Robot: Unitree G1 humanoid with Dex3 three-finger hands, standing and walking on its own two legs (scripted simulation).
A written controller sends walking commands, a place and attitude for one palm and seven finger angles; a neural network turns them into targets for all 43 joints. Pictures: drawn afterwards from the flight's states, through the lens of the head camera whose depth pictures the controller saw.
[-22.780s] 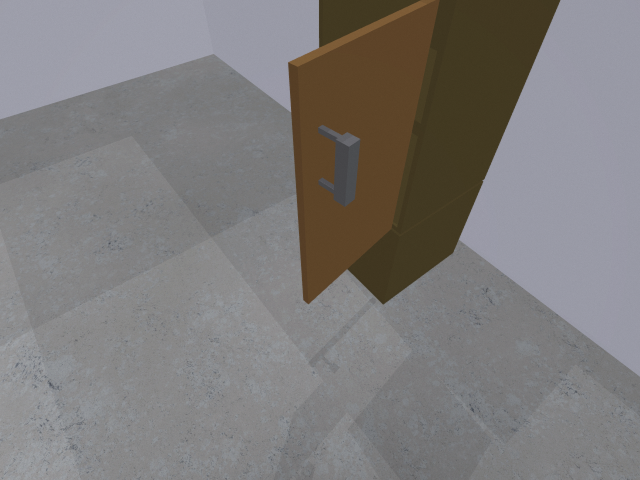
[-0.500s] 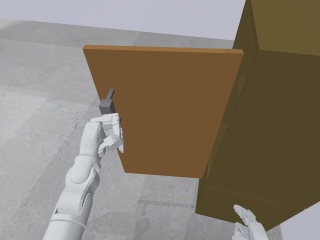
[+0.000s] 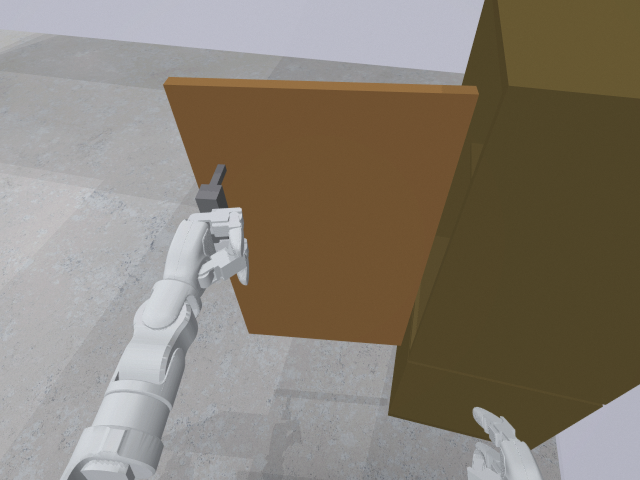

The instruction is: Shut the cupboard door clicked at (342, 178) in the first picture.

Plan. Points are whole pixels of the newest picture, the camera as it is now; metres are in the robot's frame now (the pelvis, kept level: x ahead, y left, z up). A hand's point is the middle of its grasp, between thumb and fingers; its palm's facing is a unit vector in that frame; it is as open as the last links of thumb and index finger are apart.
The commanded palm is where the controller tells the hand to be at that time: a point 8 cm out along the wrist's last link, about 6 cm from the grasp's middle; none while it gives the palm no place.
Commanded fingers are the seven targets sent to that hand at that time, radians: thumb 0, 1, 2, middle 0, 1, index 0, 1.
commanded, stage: push the door shut along its arc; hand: left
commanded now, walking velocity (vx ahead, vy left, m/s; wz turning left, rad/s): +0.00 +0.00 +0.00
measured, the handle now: (224, 213) +0.44 +0.15 +0.10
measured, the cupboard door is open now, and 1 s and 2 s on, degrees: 99 80 59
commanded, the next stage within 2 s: pull the fist back off the door in 1.66 s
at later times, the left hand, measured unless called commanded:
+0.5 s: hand (249, 221) +0.42 +0.11 +0.10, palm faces -0.24 -0.97 -0.03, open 3.1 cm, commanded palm +0.41 +0.16 +0.10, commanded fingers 0.00 0.90 0.90 -1.30 -1.50 -1.30 -1.50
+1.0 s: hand (290, 190) +0.47 +0.06 +0.11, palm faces -0.37 -0.93 -0.01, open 3.1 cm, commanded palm +0.47 +0.12 +0.10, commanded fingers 0.00 0.90 0.90 -1.30 -1.50 -1.30 -1.50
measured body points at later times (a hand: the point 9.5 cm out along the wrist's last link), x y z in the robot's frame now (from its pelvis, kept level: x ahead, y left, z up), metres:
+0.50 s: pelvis +0.00 +0.01 +0.00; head +0.04 +0.00 +0.44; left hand +0.42 +0.17 +0.11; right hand +0.10 -0.25 -0.12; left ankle -0.01 +0.09 -0.72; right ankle +0.02 -0.07 -0.72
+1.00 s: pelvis +0.00 +0.02 -0.01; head +0.08 +0.01 +0.43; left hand +0.49 +0.12 +0.11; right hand +0.04 -0.25 -0.13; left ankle -0.01 +0.09 -0.72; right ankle +0.02 -0.07 -0.72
